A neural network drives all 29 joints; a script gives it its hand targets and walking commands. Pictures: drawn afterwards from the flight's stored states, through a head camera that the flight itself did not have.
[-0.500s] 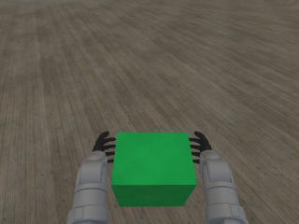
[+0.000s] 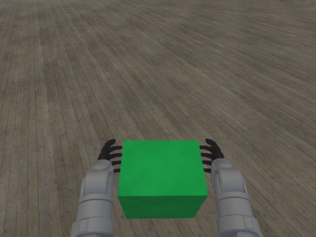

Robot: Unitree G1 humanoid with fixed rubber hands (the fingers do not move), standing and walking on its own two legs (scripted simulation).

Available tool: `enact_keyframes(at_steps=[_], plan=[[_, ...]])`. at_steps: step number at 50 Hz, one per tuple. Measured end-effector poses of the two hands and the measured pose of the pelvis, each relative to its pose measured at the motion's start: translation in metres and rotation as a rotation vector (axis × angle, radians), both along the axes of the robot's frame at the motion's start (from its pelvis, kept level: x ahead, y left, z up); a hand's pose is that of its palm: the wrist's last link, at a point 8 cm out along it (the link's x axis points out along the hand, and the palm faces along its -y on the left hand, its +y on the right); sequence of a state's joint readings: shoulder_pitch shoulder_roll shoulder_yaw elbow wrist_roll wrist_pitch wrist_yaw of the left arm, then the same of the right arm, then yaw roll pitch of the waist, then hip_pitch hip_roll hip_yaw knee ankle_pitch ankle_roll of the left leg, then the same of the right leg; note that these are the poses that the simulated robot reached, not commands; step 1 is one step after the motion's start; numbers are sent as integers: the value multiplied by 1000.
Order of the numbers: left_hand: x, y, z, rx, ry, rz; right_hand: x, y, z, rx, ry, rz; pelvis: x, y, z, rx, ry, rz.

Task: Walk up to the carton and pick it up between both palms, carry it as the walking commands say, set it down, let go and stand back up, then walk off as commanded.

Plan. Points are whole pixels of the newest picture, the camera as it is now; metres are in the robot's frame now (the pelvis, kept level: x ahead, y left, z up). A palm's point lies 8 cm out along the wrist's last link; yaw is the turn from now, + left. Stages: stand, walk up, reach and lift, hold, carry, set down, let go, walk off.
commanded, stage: hold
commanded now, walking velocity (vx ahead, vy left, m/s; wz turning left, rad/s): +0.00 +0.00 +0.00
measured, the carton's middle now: (160, 181) +0.30 +0.00 -0.03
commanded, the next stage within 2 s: carry in 0.14 s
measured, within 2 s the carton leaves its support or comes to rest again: neither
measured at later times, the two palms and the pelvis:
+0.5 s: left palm (134, 171) +0.27 +0.07 +0.06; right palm (251, 193) +0.21 -0.21 +0.06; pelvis -0.05 +0.00 -0.03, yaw -11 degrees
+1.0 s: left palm (134, 199) +0.18 +0.06 +0.10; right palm out of the picture +0.08 -0.20 +0.10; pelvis -0.12 +0.02 -0.01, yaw -21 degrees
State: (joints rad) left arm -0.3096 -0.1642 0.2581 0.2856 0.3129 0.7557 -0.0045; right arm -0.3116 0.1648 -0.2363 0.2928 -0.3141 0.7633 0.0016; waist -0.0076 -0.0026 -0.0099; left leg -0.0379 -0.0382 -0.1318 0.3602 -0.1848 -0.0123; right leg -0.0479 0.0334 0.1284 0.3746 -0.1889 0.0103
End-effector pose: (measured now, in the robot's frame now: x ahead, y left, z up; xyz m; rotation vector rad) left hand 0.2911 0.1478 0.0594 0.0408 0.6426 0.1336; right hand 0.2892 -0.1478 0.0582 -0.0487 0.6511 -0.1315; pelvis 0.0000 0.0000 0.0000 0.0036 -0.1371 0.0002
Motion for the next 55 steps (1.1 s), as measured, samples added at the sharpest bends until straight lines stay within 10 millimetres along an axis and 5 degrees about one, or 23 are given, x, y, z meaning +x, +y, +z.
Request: enact_keyframes(at_steps=[7, 16, 20, 27, 41, 46, 55], plan=[[2, 0, 0, 1, -3, -2, 1, 0, 0, -3, -3, -3, 0, 1, -1, 1, 20, 0], [1, -19, -7, 6, -69, 43, -6, -10, -4, -20, -72, -79, -20, -2, -27, 25, 160, -103], [-4, -48, -2, 20, -91, 16, -28, -33, -6, -6, -93, -174, -32, -8, -39, 23, 178, -163], [-27, -83, 7, -13, -7, -161, -100, -62, 7, 11, -22, -347, -59, 2, -21, 63, 219, -217], [-89, -55, 37, -33, 17, -200, -173, -29, 48, -45, 8, -384, -98, 32, -5, -12, 213, -330], [-102, -68, 48, -15, -1, -224, -191, -39, 55, -42, -5, -414, -111, 28, -5, -10, 225, -348], [-133, -104, 35, 50, 29, -309, -246, -67, 30, 11, 25, -495, -142, 19, -16, 26, 201, -376]])
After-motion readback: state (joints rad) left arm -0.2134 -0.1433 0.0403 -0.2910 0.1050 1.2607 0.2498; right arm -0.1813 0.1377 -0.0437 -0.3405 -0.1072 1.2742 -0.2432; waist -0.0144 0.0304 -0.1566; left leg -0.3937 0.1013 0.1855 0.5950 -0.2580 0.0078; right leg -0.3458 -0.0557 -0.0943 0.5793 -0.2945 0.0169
